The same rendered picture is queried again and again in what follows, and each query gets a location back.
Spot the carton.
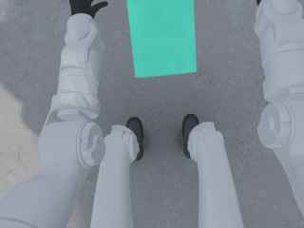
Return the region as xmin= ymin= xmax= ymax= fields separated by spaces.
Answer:
xmin=126 ymin=0 xmax=197 ymax=78

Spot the robot left forearm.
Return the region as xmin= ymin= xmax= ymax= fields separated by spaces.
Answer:
xmin=37 ymin=13 xmax=105 ymax=159

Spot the right robot upper arm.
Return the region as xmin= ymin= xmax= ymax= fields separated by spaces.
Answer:
xmin=256 ymin=100 xmax=304 ymax=217

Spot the right robot thigh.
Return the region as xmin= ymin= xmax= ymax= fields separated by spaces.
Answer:
xmin=189 ymin=127 xmax=244 ymax=228

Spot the robot left hand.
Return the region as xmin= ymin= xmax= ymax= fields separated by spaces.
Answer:
xmin=69 ymin=0 xmax=108 ymax=19

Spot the robot right forearm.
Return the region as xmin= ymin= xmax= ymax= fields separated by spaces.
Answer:
xmin=254 ymin=0 xmax=304 ymax=103

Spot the robot right foot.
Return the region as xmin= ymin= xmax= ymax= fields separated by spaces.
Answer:
xmin=182 ymin=114 xmax=200 ymax=159

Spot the left robot upper arm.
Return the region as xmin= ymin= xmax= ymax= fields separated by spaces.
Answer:
xmin=0 ymin=120 xmax=106 ymax=228

